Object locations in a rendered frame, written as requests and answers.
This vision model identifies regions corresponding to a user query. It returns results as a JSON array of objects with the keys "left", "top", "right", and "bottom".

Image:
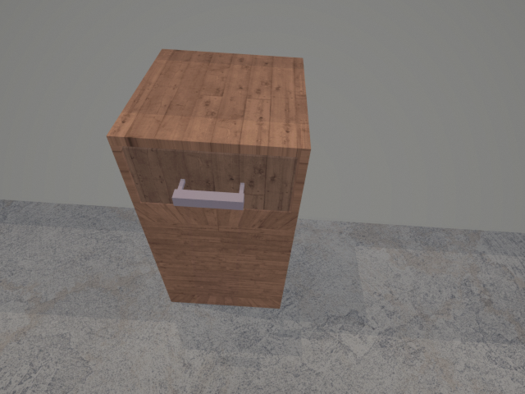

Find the cabinet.
[{"left": 107, "top": 49, "right": 311, "bottom": 309}]

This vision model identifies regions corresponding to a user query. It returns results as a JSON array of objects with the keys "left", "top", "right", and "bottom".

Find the handle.
[{"left": 172, "top": 179, "right": 244, "bottom": 210}]

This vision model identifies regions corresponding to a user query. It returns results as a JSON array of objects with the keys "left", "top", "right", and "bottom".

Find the drawer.
[{"left": 122, "top": 146, "right": 298, "bottom": 211}]

